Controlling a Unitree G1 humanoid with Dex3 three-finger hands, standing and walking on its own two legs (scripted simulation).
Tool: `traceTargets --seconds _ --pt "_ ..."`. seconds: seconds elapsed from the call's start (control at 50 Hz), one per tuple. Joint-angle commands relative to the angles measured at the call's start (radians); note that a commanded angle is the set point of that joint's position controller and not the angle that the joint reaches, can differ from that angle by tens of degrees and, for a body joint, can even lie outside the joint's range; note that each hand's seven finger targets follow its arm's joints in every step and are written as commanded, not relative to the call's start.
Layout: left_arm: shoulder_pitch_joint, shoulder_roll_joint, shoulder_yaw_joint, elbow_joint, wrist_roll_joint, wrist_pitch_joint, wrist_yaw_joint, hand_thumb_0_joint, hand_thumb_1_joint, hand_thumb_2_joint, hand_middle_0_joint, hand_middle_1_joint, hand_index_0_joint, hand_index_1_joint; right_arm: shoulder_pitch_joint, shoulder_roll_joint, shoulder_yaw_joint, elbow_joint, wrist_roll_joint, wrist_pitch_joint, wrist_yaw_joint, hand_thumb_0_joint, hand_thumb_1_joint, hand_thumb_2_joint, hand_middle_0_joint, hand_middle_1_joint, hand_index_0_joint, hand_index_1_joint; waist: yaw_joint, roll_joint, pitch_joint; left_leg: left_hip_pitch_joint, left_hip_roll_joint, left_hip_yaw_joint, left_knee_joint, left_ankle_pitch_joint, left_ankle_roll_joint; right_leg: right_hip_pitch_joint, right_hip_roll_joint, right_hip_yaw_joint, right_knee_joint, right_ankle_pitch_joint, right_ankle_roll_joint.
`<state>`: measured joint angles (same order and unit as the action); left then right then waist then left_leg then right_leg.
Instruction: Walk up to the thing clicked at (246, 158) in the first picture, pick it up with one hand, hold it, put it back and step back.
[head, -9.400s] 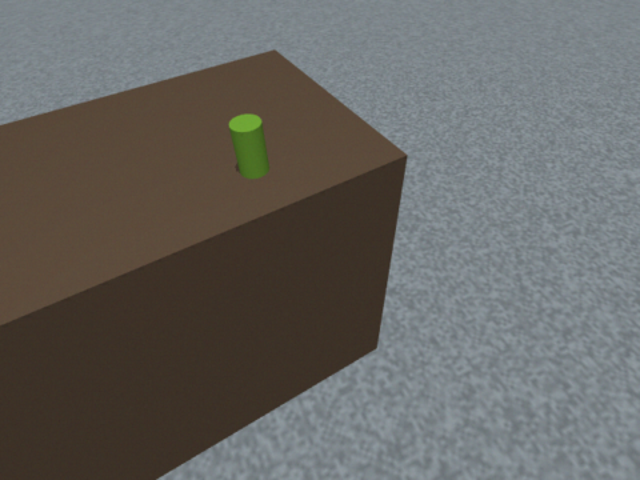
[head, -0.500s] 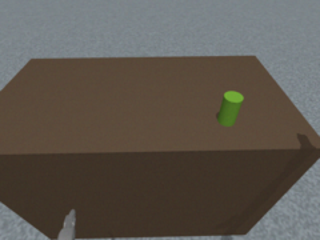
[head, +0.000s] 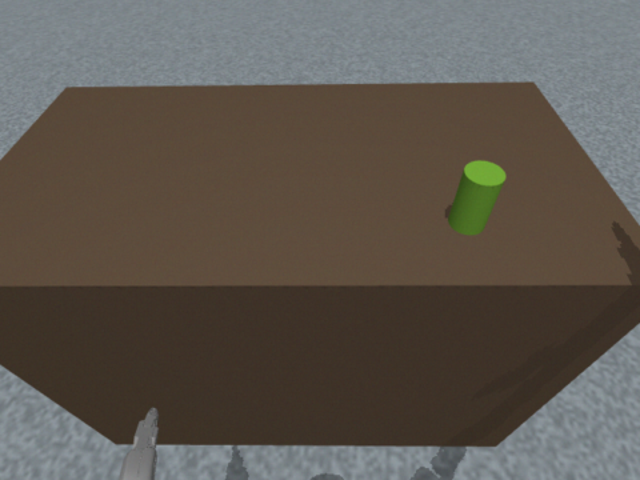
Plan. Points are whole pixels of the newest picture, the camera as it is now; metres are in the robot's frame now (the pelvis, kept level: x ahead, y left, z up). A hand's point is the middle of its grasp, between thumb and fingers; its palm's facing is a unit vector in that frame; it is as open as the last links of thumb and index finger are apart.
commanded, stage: go down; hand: right
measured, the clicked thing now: (474, 199) +0.49 -0.19 +0.08
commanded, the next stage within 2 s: approach in 1.60 s
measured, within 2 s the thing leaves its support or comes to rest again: neither
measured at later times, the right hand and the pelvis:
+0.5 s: hand out of the picture +0.39 -0.37 +0.21, palm faces +0.16 +0.99 +0.01, open 17.7 cm; pelvis +0.01 +0.00 +0.00, yaw +0 degrees
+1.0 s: hand out of the picture +0.41 -0.38 +0.22, palm faces +0.15 +0.99 +0.03, open 17.7 cm; pelvis +0.01 -0.01 -0.01, yaw +1 degrees
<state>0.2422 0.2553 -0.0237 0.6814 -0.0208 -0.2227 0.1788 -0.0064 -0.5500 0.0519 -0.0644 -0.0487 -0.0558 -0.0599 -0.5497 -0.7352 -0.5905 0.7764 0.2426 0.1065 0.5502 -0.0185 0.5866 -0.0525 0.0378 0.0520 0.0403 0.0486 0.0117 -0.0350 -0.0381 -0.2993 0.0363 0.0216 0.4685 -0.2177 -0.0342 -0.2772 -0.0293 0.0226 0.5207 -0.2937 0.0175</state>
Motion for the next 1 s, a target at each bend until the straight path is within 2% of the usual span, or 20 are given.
traceTargets --seconds 0.0,0.06,0.12,0.14,0.26,0.28,0.32,0.34,0.38,0.42,0.5,0.56,0.62,0.68,0.76,0.8,0.82,0.86,0.9,0.98 --pt "-0.083 0.139 0.018 -0.195 0.000 -0.064 0.031 0.000 -0.567 0.060 -0.053 -0.054 -0.049 -0.059 -0.428 -0.424 -0.064 -0.116 0.028 -0.071 0.021 0.000 0.573 -0.057 0.035 0.053 0.042 0.053 0.010 -0.029 -0.284 0.099 -0.039 0.029 -0.019 0.235 0.034 0.077 0.025 -0.008 -0.045 0.305 -0.030" --pt "-0.031 0.129 0.004 -0.134 0.005 -0.052 0.027 0.000 -0.561 0.055 -0.051 -0.053 -0.048 -0.056 -0.375 -0.429 -0.042 -0.018 0.014 -0.048 0.037 0.000 0.606 -0.052 0.032 0.055 0.040 0.054 0.001 -0.062 -0.225 0.062 -0.038 0.025 -0.028 0.173 0.038 0.020 0.027 -0.015 -0.058 0.232 -0.030" --pt "-0.022 0.176 0.044 -0.169 0.012 -0.051 0.026 0.000 -0.557 0.049 -0.053 -0.052 -0.050 -0.054 -0.390 -0.468 -0.047 -0.013 -0.006 -0.040 0.042 0.000 0.596 -0.048 0.035 0.053 0.041 0.053 0.006 -0.091 -0.273 0.063 -0.042 0.027 -0.019 0.200 0.043 0.038 0.025 -0.015 -0.051 0.277 -0.021" --pt "-0.022 0.154 0.020 -0.161 0.013 -0.050 0.020 0.000 -0.560 0.052 -0.053 -0.052 -0.050 -0.055 -0.378 -0.455 -0.039 0.029 -0.006 -0.041 0.043 0.000 0.611 -0.048 0.030 0.055 0.039 0.055 0.013 -0.067 -0.224 0.052 -0.042 0.028 -0.020 0.202 0.041 0.010 0.025 -0.016 -0.045 0.274 -0.023" --pt "-0.117 0.160 0.015 -0.256 0.010 -0.066 0.038 0.000 -0.565 0.065 -0.051 -0.054 -0.048 -0.059 -0.610 -0.578 -0.095 -0.174 -0.003 -0.129 0.030 0.000 0.611 -0.055 0.033 0.055 0.041 0.054 0.001 -0.121 -0.420 0.120 -0.031 0.008 0.006 0.245 0.040 0.073 0.034 -0.019 -0.013 0.299 -0.028" --pt "-0.088 0.144 0.001 -0.214 0.009 -0.060 0.040 0.000 -0.564 0.066 -0.051 -0.055 -0.048 -0.059 -0.607 -0.578 -0.091 -0.165 -0.003 -0.129 0.029 0.000 0.611 -0.059 0.030 0.056 0.039 0.056 -0.003 -0.153 -0.407 0.109 -0.034 0.008 0.011 0.255 0.042 0.083 0.033 -0.019 -0.009 0.319 -0.025" --pt "0.041 0.109 -0.004 -0.012 0.012 -0.033 0.038 0.000 -0.551 0.057 -0.049 -0.059 -0.050 -0.059 -0.465 -0.483 -0.037 -0.017 0.003 -0.103 0.038 0.000 0.611 -0.052 0.033 0.055 0.039 0.055 0.016 -0.170 -0.289 0.045 -0.042 0.015 0.007 0.234 0.045 0.050 0.029 -0.012 -0.009 0.330 -0.025" --pt "-0.024 0.141 0.012 -0.088 0.013 -0.039 0.039 0.000 -0.552 0.055 -0.050 -0.057 -0.049 -0.057 -0.467 -0.464 -0.029 0.021 0.005 -0.097 0.041 0.000 0.598 -0.052 0.035 0.055 0.040 0.055 0.034 -0.149 -0.308 0.029 -0.048 0.020 0.006 0.237 0.047 0.056 0.021 -0.003 -0.007 0.367 -0.019" --pt "-0.133 0.201 0.044 -0.217 0.017 -0.055 0.049 0.000 -0.563 0.060 -0.052 -0.054 -0.047 -0.059 -0.549 -0.527 -0.046 -0.020 -0.014 -0.095 0.042 0.000 0.575 -0.047 0.043 0.051 0.045 0.051 0.030 -0.145 -0.392 0.055 -0.044 0.019 0.013 0.272 0.047 0.073 0.021 -0.008 0.007 0.397 -0.018" --pt "-0.058 0.167 0.018 -0.151 0.015 -0.039 0.044 0.000 -0.566 0.062 -0.051 -0.053 -0.046 -0.058 -0.508 -0.496 -0.018 0.051 -0.022 -0.079 0.056 0.000 0.603 -0.052 0.036 0.054 0.042 0.053 0.039 -0.118 -0.294 0.037 -0.043 0.023 0.007 0.261 0.048 0.030 0.023 -0.013 0.002 0.368 -0.021" --pt "-0.034 0.159 0.013 -0.244 0.010 -0.050 0.041 0.000 -0.566 0.063 -0.052 -0.052 -0.047 -0.057 -0.560 -0.540 -0.050 -0.015 -0.010 -0.104 0.061 0.000 0.611 -0.063 0.031 0.058 0.041 0.058 0.044 -0.093 -0.359 0.041 -0.048 0.029 0.018 0.271 0.042 0.071 0.017 -0.009 0.012 0.384 -0.019" --pt "0.056 0.143 0.012 -0.194 0.010 -0.036 0.035 0.000 -0.560 0.060 -0.051 -0.054 -0.048 -0.057 -0.520 -0.541 -0.054 0.033 -0.007 -0.096 0.066 0.000 0.583 -0.055 0.041 0.054 0.046 0.054 0.045 -0.104 -0.340 0.029 -0.053 0.030 0.028 0.313 0.041 0.080 0.015 -0.007 0.029 0.477 -0.014" --pt "0.001 0.143 0.011 -0.188 0.012 -0.033 0.025 0.000 -0.561 0.059 -0.052 -0.050 -0.047 -0.055 -0.500 -0.543 -0.060 0.073 -0.010 -0.090 0.064 0.000 0.566 -0.051 0.047 0.051 0.049 0.051 0.024 -0.104 -0.296 0.048 -0.042 0.018 0.025 0.299 0.042 -0.002 0.026 -0.017 0.023 0.405 -0.021" --pt "-0.064 0.148 0.009 -0.195 0.016 -0.039 0.021 0.000 -0.557 0.056 -0.052 -0.050 -0.049 -0.054 -0.561 -0.538 -0.034 0.086 -0.024 -0.094 0.068 0.000 0.597 -0.056 0.039 0.055 0.044 0.055 0.037 -0.139 -0.277 0.003 -0.046 0.017 0.026 0.233 0.051 -0.012 0.016 -0.009 0.019 0.365 -0.015" --pt "-0.122 0.195 0.039 -0.274 0.015 -0.051 0.037 0.000 -0.557 0.060 -0.051 -0.053 -0.048 -0.056 -0.689 -0.624 -0.067 -0.012 -0.033 -0.126 0.056 0.000 0.607 -0.053 0.040 0.055 0.044 0.054 0.040 -0.144 -0.429 0.058 -0.040 0.011 0.036 0.251 0.050 0.047 0.024 -0.012 0.036 0.334 -0.022" --pt "-0.081 0.183 0.023 -0.259 0.013 -0.048 0.040 0.000 -0.556 0.059 -0.050 -0.054 -0.048 -0.057 -0.689 -0.628 -0.071 0.006 -0.033 -0.129 0.056 0.000 0.603 -0.055 0.040 0.055 0.044 0.055 0.042 -0.168 -0.462 0.055 -0.045 0.015 0.048 0.282 0.053 0.084 0.020 -0.006 0.045 0.405 -0.015" --pt "-0.043 0.162 0.004 -0.227 0.013 -0.042 0.039 0.000 -0.552 0.058 -0.049 -0.056 -0.049 -0.057 -0.662 -0.610 -0.058 0.042 -0.034 -0.124 0.059 0.000 0.611 -0.050 0.039 0.054 0.042 0.054 0.047 -0.162 -0.431 0.035 -0.048 0.016 0.043 0.281 0.052 0.078 0.019 -0.005 0.053 0.420 -0.016" --pt "-0.012 0.173 0.024 -0.201 0.013 -0.036 0.041 0.000 -0.548 0.056 -0.050 -0.056 -0.050 -0.056 -0.584 -0.583 -0.046 0.144 -0.032 -0.107 0.059 0.000 0.595 -0.050 0.044 0.053 0.046 0.053 0.052 -0.107 -0.350 0.024 -0.049 0.020 0.036 0.261 0.049 0.011 0.020 -0.006 0.046 0.373 -0.022" --pt "0.007 0.162 0.018 -0.189 0.017 -0.035 0.038 0.000 -0.554 0.055 -0.051 -0.055 -0.049 -0.057 -0.628 -0.589 -0.032 0.124 -0.046 -0.100 0.063 0.000 0.589 -0.052 0.043 0.054 0.045 0.054 0.055 -0.136 -0.376 0.028 -0.044 0.015 0.037 0.277 0.049 0.007 0.024 -0.013 0.040 0.365 -0.022" --pt "-0.005 0.160 0.015 -0.229 0.017 -0.036 0.030 0.000 -0.558 0.056 -0.052 -0.051 -0.048 -0.055 -0.602 -0.588 -0.020 0.194 -0.067 -0.084 0.068 0.000 0.610 -0.057 0.037 0.057 0.043 0.056 0.056 -0.090 -0.307 0.011 -0.046 0.017 0.036 0.259 0.049 -0.045 0.023 -0.014 0.035 0.335 -0.022"
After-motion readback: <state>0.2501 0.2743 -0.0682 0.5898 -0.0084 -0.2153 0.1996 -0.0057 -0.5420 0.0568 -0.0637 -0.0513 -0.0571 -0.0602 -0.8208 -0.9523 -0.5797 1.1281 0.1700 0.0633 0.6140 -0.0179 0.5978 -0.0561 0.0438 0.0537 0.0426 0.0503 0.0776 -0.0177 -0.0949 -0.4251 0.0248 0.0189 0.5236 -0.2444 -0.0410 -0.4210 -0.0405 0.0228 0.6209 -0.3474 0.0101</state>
